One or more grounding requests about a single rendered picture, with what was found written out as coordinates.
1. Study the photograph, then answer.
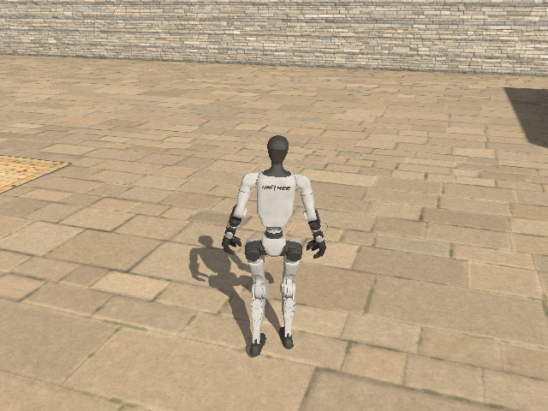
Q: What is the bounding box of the left robot upper arm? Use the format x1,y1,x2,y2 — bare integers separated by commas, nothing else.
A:
233,172,259,218

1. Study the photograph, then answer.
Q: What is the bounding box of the robot left foot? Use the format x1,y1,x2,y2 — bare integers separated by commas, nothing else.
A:
250,333,266,356

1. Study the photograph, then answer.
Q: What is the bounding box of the right robot hand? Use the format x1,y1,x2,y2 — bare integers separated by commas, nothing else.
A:
307,240,326,259

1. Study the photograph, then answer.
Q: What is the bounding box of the robot right forearm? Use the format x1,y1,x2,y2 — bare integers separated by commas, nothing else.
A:
308,209,325,242

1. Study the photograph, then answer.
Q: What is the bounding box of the left robot hand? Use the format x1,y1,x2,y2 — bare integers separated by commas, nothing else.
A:
222,236,241,255

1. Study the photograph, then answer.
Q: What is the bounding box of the robot foot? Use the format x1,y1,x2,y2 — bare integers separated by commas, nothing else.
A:
250,333,266,356
279,327,294,349

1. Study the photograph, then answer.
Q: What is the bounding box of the robot right foot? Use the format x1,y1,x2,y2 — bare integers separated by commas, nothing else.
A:
279,327,294,349

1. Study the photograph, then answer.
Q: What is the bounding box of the robot left forearm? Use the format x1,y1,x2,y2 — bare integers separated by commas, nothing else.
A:
224,205,241,239

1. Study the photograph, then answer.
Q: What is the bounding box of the right robot upper arm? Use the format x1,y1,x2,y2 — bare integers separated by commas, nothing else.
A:
295,174,317,222

